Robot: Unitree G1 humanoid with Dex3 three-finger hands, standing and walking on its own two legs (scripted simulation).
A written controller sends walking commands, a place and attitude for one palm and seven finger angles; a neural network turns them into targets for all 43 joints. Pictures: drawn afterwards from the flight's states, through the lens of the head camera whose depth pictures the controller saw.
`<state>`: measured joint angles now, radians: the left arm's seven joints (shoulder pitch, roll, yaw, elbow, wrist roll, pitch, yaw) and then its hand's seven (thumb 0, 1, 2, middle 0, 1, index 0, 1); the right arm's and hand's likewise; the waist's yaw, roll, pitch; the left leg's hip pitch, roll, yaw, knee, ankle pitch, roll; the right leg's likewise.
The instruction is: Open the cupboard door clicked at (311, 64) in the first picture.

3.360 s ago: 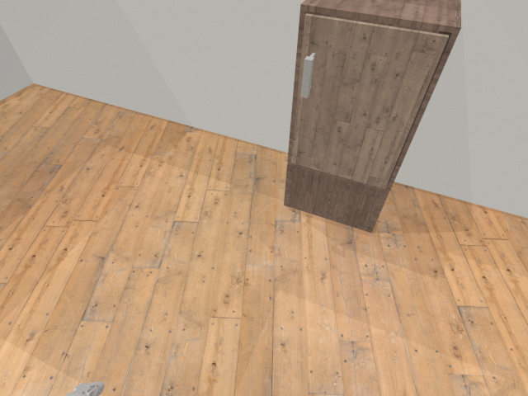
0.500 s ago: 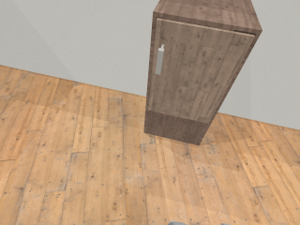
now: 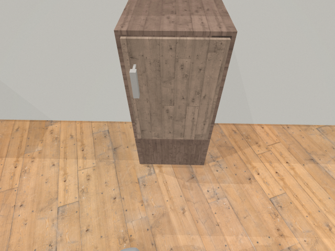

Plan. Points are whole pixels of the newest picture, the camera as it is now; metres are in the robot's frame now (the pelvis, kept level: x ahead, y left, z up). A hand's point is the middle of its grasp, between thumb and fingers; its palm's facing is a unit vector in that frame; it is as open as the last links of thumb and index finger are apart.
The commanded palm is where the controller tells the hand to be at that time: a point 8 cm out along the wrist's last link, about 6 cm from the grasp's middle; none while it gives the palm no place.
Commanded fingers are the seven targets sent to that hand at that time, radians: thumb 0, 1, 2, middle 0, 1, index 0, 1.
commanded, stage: take the last steps up to it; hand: left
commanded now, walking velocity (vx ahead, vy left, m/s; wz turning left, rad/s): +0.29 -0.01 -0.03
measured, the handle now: (135, 81) +0.76 +0.16 -0.03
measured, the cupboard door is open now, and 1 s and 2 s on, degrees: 0 0 0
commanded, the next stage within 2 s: come to a stop and stand still in 0.44 s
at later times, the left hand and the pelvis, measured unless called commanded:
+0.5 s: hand (96, 239) +0.19 +0.22 -0.17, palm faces +0.00 -0.98 -0.18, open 7.3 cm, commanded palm none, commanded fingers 0.00 0.90 0.90 -0.20 -0.30 -0.20 -0.30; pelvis +0.15 +0.03 +0.01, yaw -2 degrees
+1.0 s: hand (102, 213) +0.27 +0.22 -0.18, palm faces +0.07 -0.97 -0.21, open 7.3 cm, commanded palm none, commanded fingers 0.00 0.90 0.90 -0.20 -0.30 -0.20 -0.30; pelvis +0.19 +0.03 -0.01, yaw +1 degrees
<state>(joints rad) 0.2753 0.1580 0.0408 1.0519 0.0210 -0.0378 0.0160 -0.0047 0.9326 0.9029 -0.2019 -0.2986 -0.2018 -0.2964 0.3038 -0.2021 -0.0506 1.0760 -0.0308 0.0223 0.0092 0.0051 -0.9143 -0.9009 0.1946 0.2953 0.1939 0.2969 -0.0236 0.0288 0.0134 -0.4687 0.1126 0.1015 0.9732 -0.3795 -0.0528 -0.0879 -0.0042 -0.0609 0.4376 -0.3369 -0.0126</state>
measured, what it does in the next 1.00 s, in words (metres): walks ahead: left foot, then right foot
